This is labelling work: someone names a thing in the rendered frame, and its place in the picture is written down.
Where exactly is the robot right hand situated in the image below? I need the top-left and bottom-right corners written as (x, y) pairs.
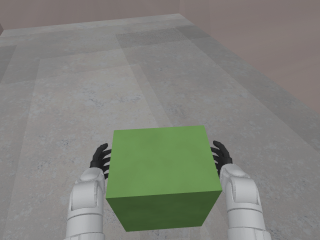
top-left (210, 140), bottom-right (233, 178)

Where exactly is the robot left forearm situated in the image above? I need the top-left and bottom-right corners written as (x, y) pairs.
top-left (64, 167), bottom-right (106, 240)

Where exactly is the carton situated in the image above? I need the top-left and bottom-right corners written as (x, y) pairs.
top-left (105, 125), bottom-right (223, 232)

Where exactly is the robot left hand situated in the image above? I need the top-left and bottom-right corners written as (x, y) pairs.
top-left (89, 143), bottom-right (112, 179)

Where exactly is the robot right forearm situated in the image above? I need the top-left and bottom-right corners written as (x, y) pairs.
top-left (219, 163), bottom-right (272, 240)

